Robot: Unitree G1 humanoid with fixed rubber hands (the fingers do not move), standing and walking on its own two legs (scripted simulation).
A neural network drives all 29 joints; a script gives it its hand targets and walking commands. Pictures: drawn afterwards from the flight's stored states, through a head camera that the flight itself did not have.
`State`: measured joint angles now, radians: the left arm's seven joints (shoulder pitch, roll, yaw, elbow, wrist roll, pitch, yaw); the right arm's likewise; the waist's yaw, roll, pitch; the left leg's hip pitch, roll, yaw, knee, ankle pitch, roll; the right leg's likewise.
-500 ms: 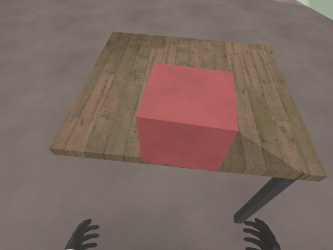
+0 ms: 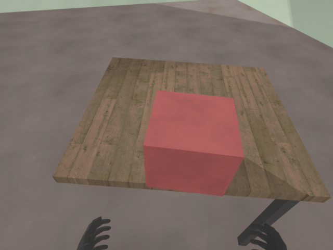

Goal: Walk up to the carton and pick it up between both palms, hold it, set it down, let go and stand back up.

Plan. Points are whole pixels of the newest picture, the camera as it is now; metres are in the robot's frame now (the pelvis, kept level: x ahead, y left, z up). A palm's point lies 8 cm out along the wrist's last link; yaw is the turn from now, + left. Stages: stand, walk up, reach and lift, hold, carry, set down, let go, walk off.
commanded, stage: reach and lift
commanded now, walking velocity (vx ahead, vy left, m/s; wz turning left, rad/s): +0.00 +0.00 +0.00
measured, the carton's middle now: (189, 142) +0.43 -0.01 +0.00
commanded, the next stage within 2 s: none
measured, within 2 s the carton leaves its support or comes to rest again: neither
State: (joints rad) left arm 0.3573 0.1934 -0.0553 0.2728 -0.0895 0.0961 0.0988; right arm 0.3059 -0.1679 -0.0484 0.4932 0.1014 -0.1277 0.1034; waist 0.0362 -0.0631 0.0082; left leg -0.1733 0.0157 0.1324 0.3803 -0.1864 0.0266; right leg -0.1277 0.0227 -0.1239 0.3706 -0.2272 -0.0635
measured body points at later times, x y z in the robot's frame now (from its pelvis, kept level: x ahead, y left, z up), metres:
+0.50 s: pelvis +0.02 -0.01 +0.00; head +0.00 +0.01 +0.45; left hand +0.19 +0.21 -0.03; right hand +0.20 -0.23 -0.02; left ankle +0.01 +0.10 -0.74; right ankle -0.01 -0.07 -0.74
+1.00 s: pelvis +0.01 -0.02 +0.00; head -0.01 -0.02 +0.45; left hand +0.26 +0.20 +0.02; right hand +0.27 -0.23 +0.02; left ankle +0.01 +0.10 -0.74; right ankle -0.01 -0.07 -0.74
